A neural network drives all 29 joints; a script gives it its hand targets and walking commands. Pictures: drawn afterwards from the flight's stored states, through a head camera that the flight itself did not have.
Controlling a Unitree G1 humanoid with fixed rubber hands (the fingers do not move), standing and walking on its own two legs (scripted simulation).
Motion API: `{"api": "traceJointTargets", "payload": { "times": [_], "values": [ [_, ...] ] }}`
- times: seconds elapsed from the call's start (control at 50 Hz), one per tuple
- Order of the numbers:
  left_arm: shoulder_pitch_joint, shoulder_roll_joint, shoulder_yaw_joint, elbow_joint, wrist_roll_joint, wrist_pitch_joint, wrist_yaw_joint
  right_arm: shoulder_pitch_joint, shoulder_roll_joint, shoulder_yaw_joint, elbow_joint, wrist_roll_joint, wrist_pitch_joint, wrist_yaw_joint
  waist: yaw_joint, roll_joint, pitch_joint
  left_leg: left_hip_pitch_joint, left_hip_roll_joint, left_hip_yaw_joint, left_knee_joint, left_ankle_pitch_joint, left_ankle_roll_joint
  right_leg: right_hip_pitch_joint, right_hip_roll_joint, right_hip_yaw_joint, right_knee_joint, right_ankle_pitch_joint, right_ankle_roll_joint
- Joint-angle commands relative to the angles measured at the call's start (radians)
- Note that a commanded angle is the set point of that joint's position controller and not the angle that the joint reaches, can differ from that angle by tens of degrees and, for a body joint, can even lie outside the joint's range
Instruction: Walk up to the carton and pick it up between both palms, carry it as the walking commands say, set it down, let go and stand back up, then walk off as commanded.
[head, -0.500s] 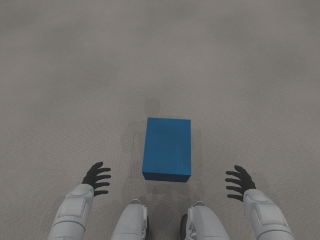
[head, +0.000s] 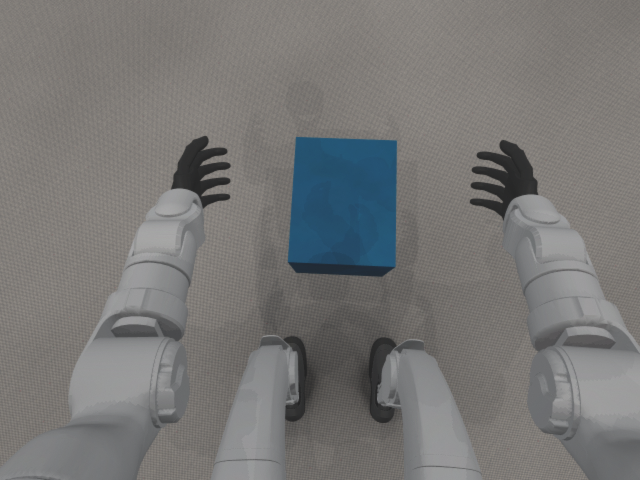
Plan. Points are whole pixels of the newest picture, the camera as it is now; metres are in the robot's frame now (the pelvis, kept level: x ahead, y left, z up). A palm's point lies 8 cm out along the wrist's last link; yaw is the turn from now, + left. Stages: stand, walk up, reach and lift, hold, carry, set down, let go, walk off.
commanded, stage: reach and lift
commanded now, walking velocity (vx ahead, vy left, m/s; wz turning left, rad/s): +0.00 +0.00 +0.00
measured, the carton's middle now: (342, 212) +0.54 +0.00 -0.56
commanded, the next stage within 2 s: none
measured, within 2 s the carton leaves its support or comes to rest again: neither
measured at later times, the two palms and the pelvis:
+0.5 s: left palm (208, 134) +0.53 +0.20 -0.12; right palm (508, 139) +0.53 -0.21 -0.12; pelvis +0.02 +0.00 -0.02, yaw +0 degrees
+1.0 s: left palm (231, 177) +0.53 +0.21 -0.27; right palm (468, 181) +0.53 -0.21 -0.27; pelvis -0.01 +0.00 -0.16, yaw +0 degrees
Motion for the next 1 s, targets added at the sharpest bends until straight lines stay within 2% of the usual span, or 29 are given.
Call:
{"api": "traceJointTargets", "payload": {
  "times": [0.0,0.14,0.24,0.36,0.44,0.52,0.58,0.64,0.7,0.82,0.9,0.98],
  "values": [
    [-0.277,0.11,0.018,-0.076,-0.015,-0.062,0.02,-0.28,-0.161,-0.029,-0.049,0.008,-0.073,0.009,-0.004,0.021,-0.852,0.426,-0.083,-0.06,-0.099,0.175,-0.032,0.318,0.092,0.049,-0.089,0.144,0.0],
    [-0.428,0.131,0.043,-0.044,-0.009,-0.134,0.031,-0.439,-0.207,-0.056,0.013,0.011,-0.148,0.038,-0.007,0.018,-0.947,0.407,-0.088,-0.07,-0.071,0.27,-0.034,0.255,0.088,0.056,-0.063,0.224,0.006],
    [-0.5,0.148,0.078,-0.024,0.012,-0.16,0.026,-0.523,-0.227,-0.078,0.027,-0.001,-0.169,0.054,-0.006,0.015,-1.033,0.406,-0.095,-0.067,-0.061,0.336,-0.034,0.256,0.088,0.061,-0.058,0.288,0.017],
    [-0.467,0.135,0.121,-0.061,0.052,-0.187,-0.001,-0.491,-0.205,-0.11,-0.024,-0.036,-0.189,0.062,-0.012,0.0,-1.143,0.358,-0.1,-0.072,-0.049,0.484,-0.031,0.318,0.091,0.079,-0.043,0.487,0.023],
    [-0.442,0.134,0.15,-0.06,0.076,-0.201,-0.021,-0.475,-0.177,-0.129,-0.046,-0.052,-0.196,0.066,-0.011,-0.014,-1.124,0.239,-0.101,-0.067,-0.04,0.48,-0.03,0.316,0.087,0.092,-0.027,0.53,0.027],
    [-0.432,0.139,0.164,-0.033,0.084,-0.209,-0.037,-0.464,-0.149,-0.142,-0.031,-0.059,-0.196,0.069,-0.007,-0.024,-1.068,0.097,-0.105,-0.052,0.002,0.405,-0.031,0.249,0.086,0.095,0.021,0.479,0.032],
    [-0.449,0.135,0.166,-0.004,0.084,-0.209,-0.044,-0.475,-0.135,-0.144,0.0,-0.06,-0.195,0.068,0.0,-0.02,-1.002,0.006,-0.108,-0.04,0.062,0.32,-0.033,0.129,0.087,0.088,0.078,0.377,0.035],
    [-0.479,0.136,0.16,0.007,0.077,-0.203,-0.041,-0.501,-0.144,-0.15,0.015,-0.059,-0.193,0.061,-0.007,-0.01,-0.981,-0.045,-0.112,-0.032,0.14,0.251,-0.037,0.015,0.091,0.072,0.151,0.282,0.038],
    [-0.516,0.15,0.14,-0.01,0.062,-0.194,-0.027,-0.534,-0.175,-0.148,0.01,-0.05,-0.192,0.049,-0.019,0.007,-1.033,-0.046,-0.114,-0.027,0.226,0.227,-0.044,-0.053,0.095,0.052,0.233,0.234,0.038],
    [-0.581,0.214,0.069,-0.092,-0.007,-0.171,0.02,-0.595,-0.246,-0.09,-0.061,0.015,-0.177,0.018,-0.025,0.028,-1.243,-0.011,-0.119,-0.017,0.384,0.247,-0.044,-0.055,0.096,0.027,0.39,0.241,0.036],
    [-0.624,0.244,0.033,-0.102,-0.055,-0.159,0.044,-0.638,-0.27,-0.037,-0.07,0.069,-0.16,0.004,-0.016,0.025,-1.252,-0.053,-0.113,-0.011,0.45,0.199,-0.036,-0.079,0.092,0.024,0.462,0.198,0.035],
    [-0.669,0.249,0.017,-0.064,-0.08,-0.155,0.061,-0.684,-0.278,-0.003,-0.03,0.102,-0.154,-0.004,-0.011,0.018,-1.177,-0.119,-0.102,-0.014,0.498,0.13,-0.028,-0.148,0.086,0.024,0.516,0.129,0.033]
  ]
}}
